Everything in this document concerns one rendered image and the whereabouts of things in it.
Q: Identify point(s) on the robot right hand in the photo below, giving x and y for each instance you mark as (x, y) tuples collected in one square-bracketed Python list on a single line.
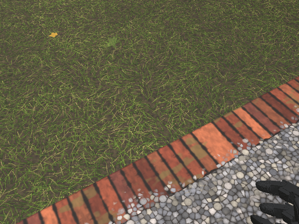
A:
[(287, 192)]

